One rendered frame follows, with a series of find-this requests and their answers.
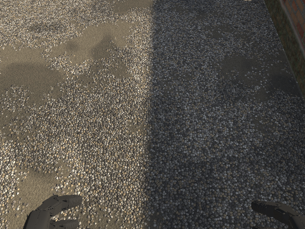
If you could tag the robot left hand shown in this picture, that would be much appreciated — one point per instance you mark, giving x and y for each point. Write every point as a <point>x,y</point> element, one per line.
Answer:
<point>40,217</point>

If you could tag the robot right hand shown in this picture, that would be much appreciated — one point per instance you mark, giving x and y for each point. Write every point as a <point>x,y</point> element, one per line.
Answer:
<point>280,212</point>

